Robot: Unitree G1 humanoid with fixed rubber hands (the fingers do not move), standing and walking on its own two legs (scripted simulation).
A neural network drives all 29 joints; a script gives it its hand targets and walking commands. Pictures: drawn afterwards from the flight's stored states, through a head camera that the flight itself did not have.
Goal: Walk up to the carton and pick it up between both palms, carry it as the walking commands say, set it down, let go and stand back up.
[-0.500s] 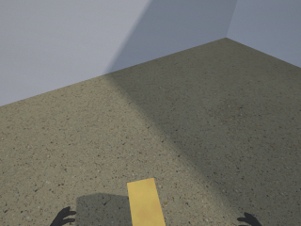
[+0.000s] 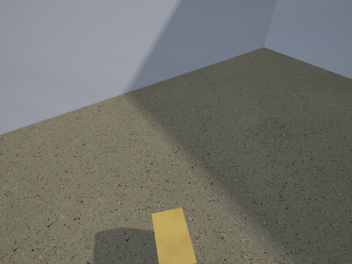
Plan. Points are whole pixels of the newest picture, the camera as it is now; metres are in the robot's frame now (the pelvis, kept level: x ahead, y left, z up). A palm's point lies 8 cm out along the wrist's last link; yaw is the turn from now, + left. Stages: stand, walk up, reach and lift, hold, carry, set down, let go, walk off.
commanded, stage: stand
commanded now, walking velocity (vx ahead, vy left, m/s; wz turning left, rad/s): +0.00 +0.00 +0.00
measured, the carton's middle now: (172, 249) +0.38 +0.05 -0.62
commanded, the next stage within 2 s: none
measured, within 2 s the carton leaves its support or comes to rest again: neither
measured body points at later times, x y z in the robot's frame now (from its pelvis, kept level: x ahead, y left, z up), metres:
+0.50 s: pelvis -0.03 -0.01 +0.00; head -0.06 -0.01 +0.45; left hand +0.04 +0.28 -0.12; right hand +0.04 -0.31 -0.12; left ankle +0.00 +0.10 -0.74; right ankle -0.02 -0.13 -0.74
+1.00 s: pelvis -0.03 -0.01 +0.01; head -0.05 -0.01 +0.45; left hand +0.03 +0.29 -0.12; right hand +0.04 -0.32 -0.12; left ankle +0.00 +0.10 -0.74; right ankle -0.02 -0.13 -0.74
